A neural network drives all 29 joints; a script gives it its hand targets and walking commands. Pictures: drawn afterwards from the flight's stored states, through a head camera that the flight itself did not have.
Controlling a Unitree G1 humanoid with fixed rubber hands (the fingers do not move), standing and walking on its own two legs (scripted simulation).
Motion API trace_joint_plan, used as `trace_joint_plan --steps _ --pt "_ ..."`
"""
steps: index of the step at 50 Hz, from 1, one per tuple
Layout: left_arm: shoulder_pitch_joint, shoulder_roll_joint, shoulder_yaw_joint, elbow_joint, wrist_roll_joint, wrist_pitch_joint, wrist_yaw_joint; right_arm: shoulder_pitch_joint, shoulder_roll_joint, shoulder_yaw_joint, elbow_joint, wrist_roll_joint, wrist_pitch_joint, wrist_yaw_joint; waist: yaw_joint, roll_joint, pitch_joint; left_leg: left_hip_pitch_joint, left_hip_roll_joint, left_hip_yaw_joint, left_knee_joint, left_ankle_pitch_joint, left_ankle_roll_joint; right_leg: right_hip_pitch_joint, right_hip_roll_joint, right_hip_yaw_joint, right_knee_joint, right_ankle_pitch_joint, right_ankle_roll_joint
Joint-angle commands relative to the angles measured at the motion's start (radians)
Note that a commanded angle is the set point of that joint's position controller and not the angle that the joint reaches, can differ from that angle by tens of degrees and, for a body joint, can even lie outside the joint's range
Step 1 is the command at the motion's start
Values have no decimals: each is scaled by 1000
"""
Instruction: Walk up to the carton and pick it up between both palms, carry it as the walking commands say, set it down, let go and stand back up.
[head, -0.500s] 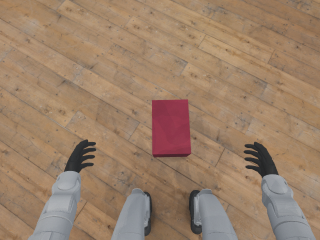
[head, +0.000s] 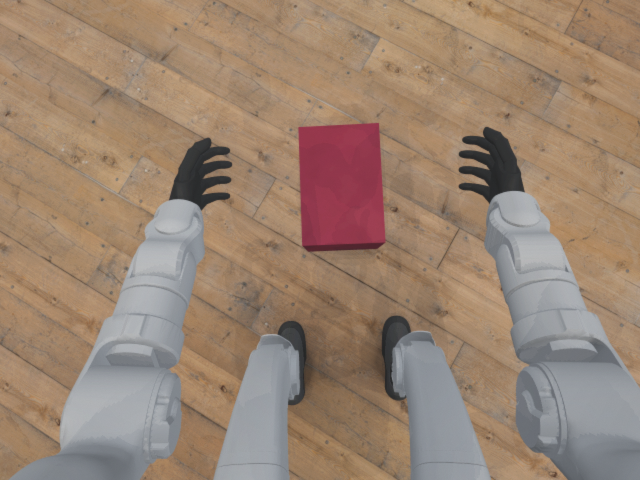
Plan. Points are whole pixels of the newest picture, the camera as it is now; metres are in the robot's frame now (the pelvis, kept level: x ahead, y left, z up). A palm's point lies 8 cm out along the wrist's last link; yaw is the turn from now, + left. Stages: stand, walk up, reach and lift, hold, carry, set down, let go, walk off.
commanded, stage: reach and lift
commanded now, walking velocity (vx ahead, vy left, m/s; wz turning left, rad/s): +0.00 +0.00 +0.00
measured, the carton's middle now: (340, 192) +0.53 -0.01 -0.59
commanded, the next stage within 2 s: none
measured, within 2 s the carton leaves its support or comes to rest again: neither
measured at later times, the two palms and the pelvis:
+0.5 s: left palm (230, 157) +0.50 +0.16 -0.21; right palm (453, 160) +0.49 -0.17 -0.21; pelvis +0.01 +0.00 -0.01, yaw +0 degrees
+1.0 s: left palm (251, 186) +0.48 +0.15 -0.31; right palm (429, 176) +0.49 -0.15 -0.30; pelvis -0.07 +0.01 -0.14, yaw +0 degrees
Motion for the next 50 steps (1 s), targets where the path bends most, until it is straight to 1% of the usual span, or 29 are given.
trace_joint_plan --steps 1,2,3,4,5,6,7,12,16,17,18,19,20,21,22,23,24,27,31,34,35,38,39,40,43,45,48,49,50 --pt "-476 113 168 8 46 -82 44 -383 -56 -125 -58 30 -71 -36 -44 -65 -906 348 -104 9 -55 162 2 432 127 -49 -23 183 -3" --pt "-464 119 190 15 59 -104 46 -398 -47 -115 -94 47 -100 -40 -7 -58 -1012 379 -118 30 -43 239 -3 478 125 -45 -10 265 2" --pt "-507 98 141 -60 38 -120 47 -446 -82 -118 -145 50 -121 -37 -42 -42 -1104 463 -111 10 -43 326 -12 486 139 -61 7 347 -9" --pt "-492 87 159 -39 48 -143 53 -417 -53 -104 -157 56 -150 -52 -16 -30 -1148 381 -125 26 -17 449 -13 553 131 -22 18 533 -15" --pt "-454 96 182 -37 35 -172 50 -401 -33 -85 -198 53 -174 -38 -8 -99 -1166 325 -123 1 0 553 3 567 135 -12 47 659 -4" --pt "-434 59 129 -66 28 -176 49 -391 -40 -83 -213 63 -189 -31 -16 -20 -1368 535 -118 -26 13 714 -14 553 147 -37 67 709 -10" --pt "-403 37 130 -57 16 -182 46 -383 -28 -66 -234 81 -191 -25 7 -27 -1315 511 -111 -24 26 761 -12 493 140 -8 45 730 -5" --pt "-540 40 115 -406 -5 -177 34 -415 -80 -78 -447 35 -187 -34 -41 -5 -1653 807 -91 -59 101 1048 -25 530 154 -3 53 814 -7" --pt "-662 100 126 -440 -6 -130 30 -481 -66 -74 -430 27 -117 -29 -30 -25 -1693 811 -82 -56 95 907 -19 534 140 -19 53 680 -1" --pt "-626 82 133 -305 10 -99 20 -451 -61 -90 -325 6 -95 -26 -46 -35 -1575 730 -87 -37 94 731 -13 491 131 -35 44 541 11" --pt "-688 148 154 -497 1 -96 21 -528 -94 -98 -536 12 -90 -37 -26 -76 -1820 814 -97 -24 99 727 -16 673 150 -38 63 597 12" --pt "-725 131 150 -380 12 -78 16 -565 -34 -68 -385 38 -64 -31 11 -56 -1636 668 -94 -11 104 620 -13 555 134 -26 84 510 3" --pt "-731 140 160 -376 27 -59 20 -610 -90 -120 -445 10 -61 -34 -28 -68 -1707 648 -97 -2 106 555 -24 648 148 -58 104 509 13" --pt "-744 194 176 -508 32 -62 29 -615 -69 -108 -547 52 -60 -41 -14 -53 -1856 778 -111 5 111 663 -16 719 151 -54 115 599 20" --pt "-748 136 162 -409 25 -54 36 -617 -57 -82 -442 63 -55 -37 -18 -51 -1746 767 -97 -13 135 682 -15 607 149 -50 129 560 13" --pt "-694 160 197 -416 59 -72 38 -630 -85 -87 -528 43 -68 -47 4 -47 -1850 758 -112 10 180 805 -20 716 151 -31 147 739 12" --pt "-669 124 185 -360 48 -73 41 -602 -86 -109 -467 29 -71 -50 -20 -65 -1835 674 -111 -1 181 849 -26 750 153 -36 184 835 12" --pt "-776 214 192 -485 54 -55 81 -739 -169 -91 -631 52 -70 -64 -7 -78 -2157 862 -109 -15 259 896 -31 831 159 -67 261 879 19" --pt "-947 248 188 -511 29 -47 111 -800 -154 -62 -454 80 -29 -87 14 -16 -1954 788 -109 -4 316 769 -30 600 152 -38 304 638 13" --pt "-1007 228 168 -314 44 -52 98 -907 -146 -85 -320 60 -38 -77 9 -25 -1612 474 -122 37 320 407 -17 464 147 -41 319 357 7" --pt "-1012 185 141 -140 17 -49 88 -893 -112 -88 -146 54 -42 -74 -25 -39 -1355 301 -112 34 307 227 -17 351 141 -43 339 212 14" --pt "-1052 203 144 50 40 -32 69 -987 -146 -132 -3 39 -39 -46 -22 -29 -1054 140 -114 42 363 -53 3 139 132 -49 387 -59 -6" --pt "-1089 202 148 24 36 -31 66 -1036 -184 -153 -13 24 -52 -46 -55 -42 -1080 142 -120 20 371 -119 3 165 141 -74 408 -118 -8" --pt "-1067 193 154 181 28 -23 49 -1016 -136 -119 78 42 -42 -41 -48 -77 -961 42 -115 38 400 -171 20 139 135 -59 408 -179 1" --pt "-1112 273 184 168 92 -30 69 -1112 -204 -138 83 48 -58 -45 -16 -58 -1016 54 -122 35 458 -203 11 106 140 -78 488 -188 5" --pt "-1173 311 211 96 99 -46 90 -1141 -281 -194 45 12 -73 -71 -33 -79 -1083 60 -133 52 504 -147 4 122 156 -75 518 -156 7" --pt "-1307 339 150 67 11 -40 99 -1225 -284 -127 96 48 -59 -81 -58 -86 -1165 53 -130 40 547 -181 2 81 148 -100 573 -178 4" --pt "-1315 368 140 45 13 -42 116 -1245 -277 -109 98 64 -56 -85 -24 -80 -1282 127 -136 46 558 -147 -4 117 144 -108 586 -162 12" --pt "-1349 363 116 15 8 -28 127 -1254 -342 -156 84 65 -56 -87 -70 -43 -1261 122 -121 30 559 -185 -8 69 146 -120 610 -172 3"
